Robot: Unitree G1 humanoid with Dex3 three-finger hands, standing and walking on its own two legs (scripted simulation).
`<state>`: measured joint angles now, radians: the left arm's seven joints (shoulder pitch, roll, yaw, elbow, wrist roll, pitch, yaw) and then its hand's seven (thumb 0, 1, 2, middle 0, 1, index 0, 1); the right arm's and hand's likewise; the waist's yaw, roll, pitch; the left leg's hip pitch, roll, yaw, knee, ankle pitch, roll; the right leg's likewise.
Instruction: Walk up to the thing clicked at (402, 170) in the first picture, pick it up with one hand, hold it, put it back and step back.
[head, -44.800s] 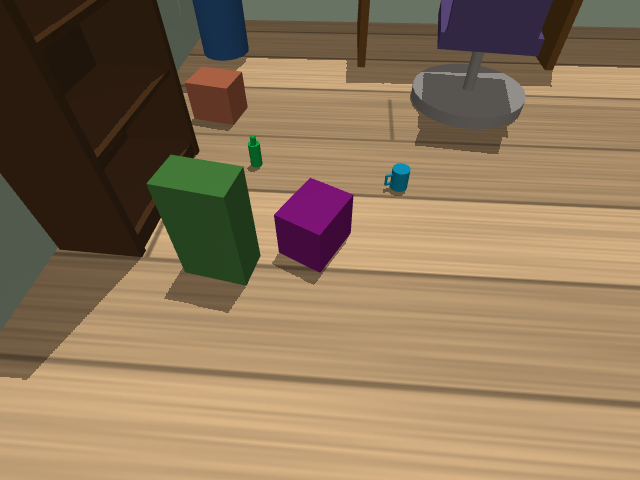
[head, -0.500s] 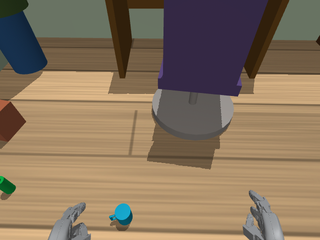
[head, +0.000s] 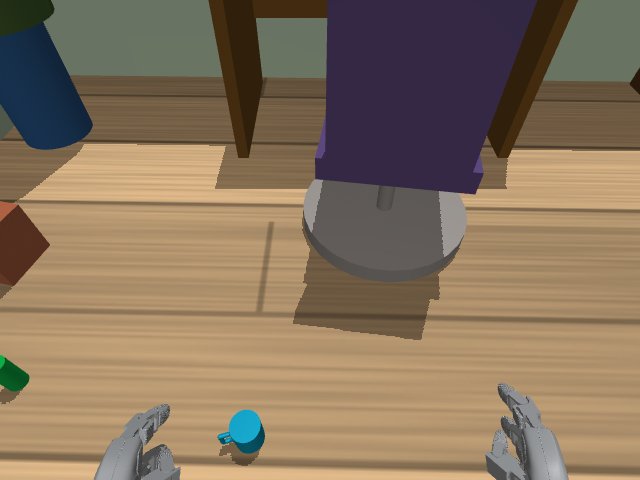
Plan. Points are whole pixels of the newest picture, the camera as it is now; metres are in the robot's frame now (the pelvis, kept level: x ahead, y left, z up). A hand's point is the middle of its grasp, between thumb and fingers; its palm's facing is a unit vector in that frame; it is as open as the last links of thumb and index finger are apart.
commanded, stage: home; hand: left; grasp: from above
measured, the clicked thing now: (241, 433) +0.38 +0.22 -0.66
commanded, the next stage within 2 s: stand in 0.32 s
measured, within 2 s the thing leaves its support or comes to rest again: neither
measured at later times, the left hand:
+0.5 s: hand out of the picture +0.16 +0.20 -0.07, palm faces +0.00 -0.95 -0.30, open 7.4 cm
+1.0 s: hand out of the picture +0.05 +0.24 -0.11, palm faces +0.02 -0.95 -0.32, open 7.4 cm
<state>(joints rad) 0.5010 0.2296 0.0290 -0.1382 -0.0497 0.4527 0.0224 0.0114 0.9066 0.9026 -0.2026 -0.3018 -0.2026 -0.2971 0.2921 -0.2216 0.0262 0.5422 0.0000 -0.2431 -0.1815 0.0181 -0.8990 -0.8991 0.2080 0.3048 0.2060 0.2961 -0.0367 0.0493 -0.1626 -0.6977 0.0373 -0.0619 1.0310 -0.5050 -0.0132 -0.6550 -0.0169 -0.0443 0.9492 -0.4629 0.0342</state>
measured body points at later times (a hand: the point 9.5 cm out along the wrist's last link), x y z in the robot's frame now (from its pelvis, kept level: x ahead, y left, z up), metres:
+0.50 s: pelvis -0.01 +0.00 +0.01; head +0.01 +0.01 +0.46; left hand +0.16 +0.25 -0.05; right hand +0.15 -0.24 -0.08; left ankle +0.01 +0.12 -0.68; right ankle +0.01 -0.14 -0.68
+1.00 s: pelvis -0.01 +0.02 +0.05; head -0.02 +0.02 +0.50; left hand +0.04 +0.29 -0.09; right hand +0.06 -0.26 -0.08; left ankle +0.01 +0.12 -0.68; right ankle +0.01 -0.15 -0.68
